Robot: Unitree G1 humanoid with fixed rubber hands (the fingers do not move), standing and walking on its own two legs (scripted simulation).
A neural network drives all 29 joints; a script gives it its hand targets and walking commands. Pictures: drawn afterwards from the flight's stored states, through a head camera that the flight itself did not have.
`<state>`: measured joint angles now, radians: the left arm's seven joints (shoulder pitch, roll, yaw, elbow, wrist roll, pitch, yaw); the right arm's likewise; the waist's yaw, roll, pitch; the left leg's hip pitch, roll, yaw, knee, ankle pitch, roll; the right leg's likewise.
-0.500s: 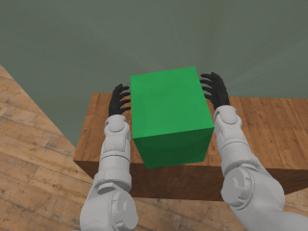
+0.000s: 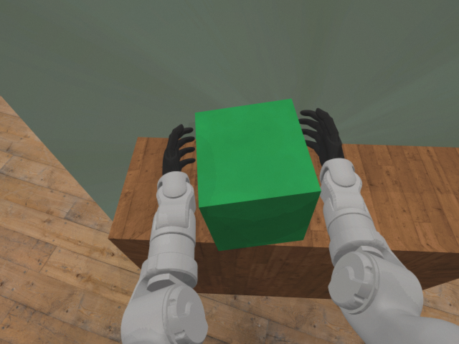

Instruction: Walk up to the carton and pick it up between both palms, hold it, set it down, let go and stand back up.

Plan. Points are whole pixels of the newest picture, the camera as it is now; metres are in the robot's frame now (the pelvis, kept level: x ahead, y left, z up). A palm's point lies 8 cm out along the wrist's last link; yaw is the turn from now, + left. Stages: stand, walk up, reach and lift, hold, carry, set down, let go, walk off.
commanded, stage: set down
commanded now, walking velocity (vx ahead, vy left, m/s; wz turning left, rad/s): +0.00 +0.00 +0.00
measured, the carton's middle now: (252, 180) +0.42 -0.01 -0.02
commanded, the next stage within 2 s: none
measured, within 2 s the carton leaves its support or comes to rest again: rests again in 1.20 s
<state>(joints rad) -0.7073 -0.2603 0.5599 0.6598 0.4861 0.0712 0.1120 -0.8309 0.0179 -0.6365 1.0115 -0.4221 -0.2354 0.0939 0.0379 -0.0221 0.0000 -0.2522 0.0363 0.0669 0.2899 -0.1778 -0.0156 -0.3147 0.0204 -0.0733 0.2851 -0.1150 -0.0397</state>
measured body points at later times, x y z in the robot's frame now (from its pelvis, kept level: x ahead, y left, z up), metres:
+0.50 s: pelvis +0.00 +0.00 +0.00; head +0.07 +0.01 +0.44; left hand +0.41 +0.14 +0.05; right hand +0.44 -0.14 +0.07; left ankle -0.03 +0.13 -0.75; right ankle +0.01 -0.09 -0.75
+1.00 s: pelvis +0.00 +0.00 +0.00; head +0.08 +0.02 +0.44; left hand +0.41 +0.14 +0.05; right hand +0.44 -0.14 +0.07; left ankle -0.03 +0.13 -0.75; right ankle +0.01 -0.09 -0.75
